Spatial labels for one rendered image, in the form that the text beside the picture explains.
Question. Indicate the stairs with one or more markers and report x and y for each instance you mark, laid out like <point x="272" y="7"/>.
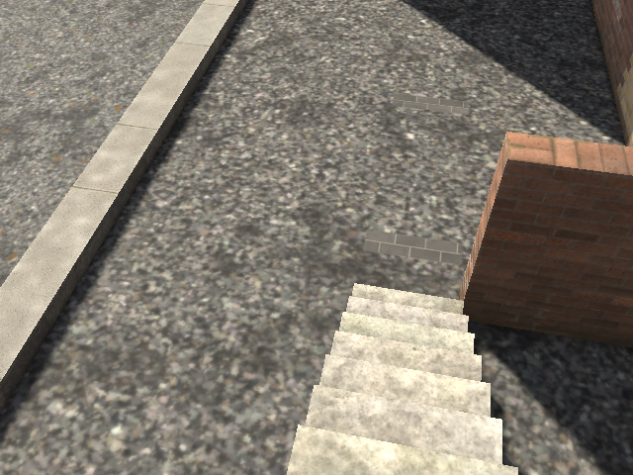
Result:
<point x="400" y="394"/>

